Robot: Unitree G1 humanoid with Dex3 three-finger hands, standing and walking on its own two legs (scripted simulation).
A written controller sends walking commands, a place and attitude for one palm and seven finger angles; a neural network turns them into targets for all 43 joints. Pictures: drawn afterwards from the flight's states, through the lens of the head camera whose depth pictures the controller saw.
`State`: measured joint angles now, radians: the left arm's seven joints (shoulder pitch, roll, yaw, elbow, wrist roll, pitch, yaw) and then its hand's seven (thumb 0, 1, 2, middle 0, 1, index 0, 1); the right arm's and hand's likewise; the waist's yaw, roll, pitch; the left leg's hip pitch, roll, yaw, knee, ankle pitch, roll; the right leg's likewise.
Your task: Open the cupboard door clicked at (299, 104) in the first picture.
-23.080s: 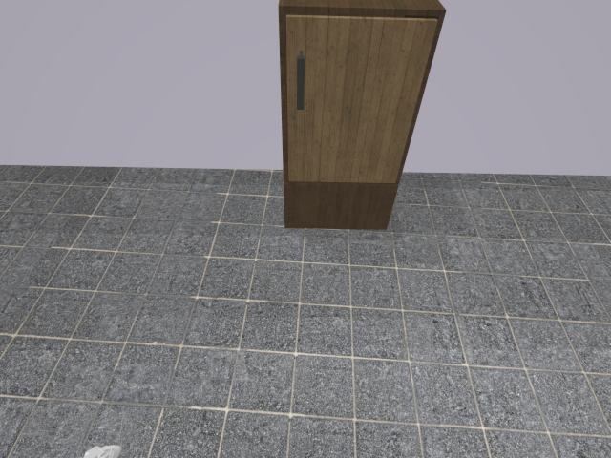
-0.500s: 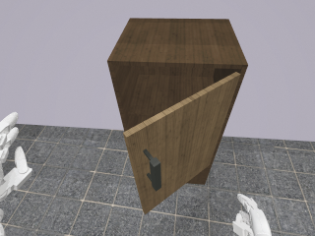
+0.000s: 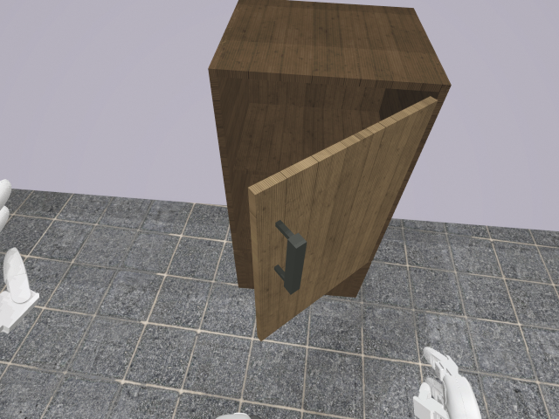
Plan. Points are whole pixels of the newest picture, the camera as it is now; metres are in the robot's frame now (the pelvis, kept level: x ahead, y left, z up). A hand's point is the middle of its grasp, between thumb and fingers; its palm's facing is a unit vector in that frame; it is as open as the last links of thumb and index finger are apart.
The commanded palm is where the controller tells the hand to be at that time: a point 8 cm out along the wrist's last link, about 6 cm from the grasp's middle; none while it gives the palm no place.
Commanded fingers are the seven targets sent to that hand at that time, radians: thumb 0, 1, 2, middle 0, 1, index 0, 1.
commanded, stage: step back with the hand held close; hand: left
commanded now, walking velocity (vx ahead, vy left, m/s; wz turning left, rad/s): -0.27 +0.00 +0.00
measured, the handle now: (287, 258) +0.39 +0.01 -0.04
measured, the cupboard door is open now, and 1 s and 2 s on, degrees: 42 42 42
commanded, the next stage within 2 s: stop stepping back and stand still in 0.52 s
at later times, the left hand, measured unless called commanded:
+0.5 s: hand out of the picture +0.12 +0.29 +0.18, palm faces +0.49 -0.77 -0.40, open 7.4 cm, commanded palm +0.05 +0.32 +0.18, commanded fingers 0.00 0.90 0.90 -0.20 -0.30 -0.20 -0.30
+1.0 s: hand out of the picture +0.05 +0.23 +0.16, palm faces +0.42 -0.81 -0.40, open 7.4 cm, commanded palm -0.01 +0.27 +0.18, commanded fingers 0.00 0.90 0.90 -0.20 -0.30 -0.20 -0.30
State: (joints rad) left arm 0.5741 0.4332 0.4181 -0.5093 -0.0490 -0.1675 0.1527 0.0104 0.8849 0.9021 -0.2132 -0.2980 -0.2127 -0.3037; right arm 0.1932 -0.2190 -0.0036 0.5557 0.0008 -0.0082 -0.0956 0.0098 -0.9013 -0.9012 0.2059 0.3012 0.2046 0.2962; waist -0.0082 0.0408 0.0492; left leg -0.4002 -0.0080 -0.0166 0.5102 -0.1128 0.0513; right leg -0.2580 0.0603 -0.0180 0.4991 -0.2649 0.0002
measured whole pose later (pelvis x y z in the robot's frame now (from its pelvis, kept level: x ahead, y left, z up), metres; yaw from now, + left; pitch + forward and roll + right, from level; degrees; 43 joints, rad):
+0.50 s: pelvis -0.08 +0.01 +0.00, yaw +2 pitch +2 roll -4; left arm 0.50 0.42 0.46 -0.59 -0.05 -0.19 0.17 0.01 0.89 0.90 -0.21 -0.30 -0.21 -0.30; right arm 0.14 -0.15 -0.01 0.61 -0.03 -0.10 -0.04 0.01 -0.90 -0.90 0.21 0.30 0.21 0.30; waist 0.02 -0.01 0.02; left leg -0.48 0.04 0.01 0.52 -0.09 0.05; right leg -0.36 0.10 0.03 0.97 -0.47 0.01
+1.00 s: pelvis -0.17 -0.02 -0.01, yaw -2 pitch -2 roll +0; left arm 0.51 0.40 0.41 -0.39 -0.06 -0.17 0.16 0.01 0.88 0.90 -0.21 -0.30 -0.21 -0.30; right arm 0.30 -0.26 -0.02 0.68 0.00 -0.07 -0.08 0.01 -0.90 -0.90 0.20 0.30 0.20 0.30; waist -0.05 0.00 -0.05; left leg -0.37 -0.01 0.00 0.57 -0.16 0.02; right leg -0.04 0.04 -0.01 0.52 -0.45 -0.04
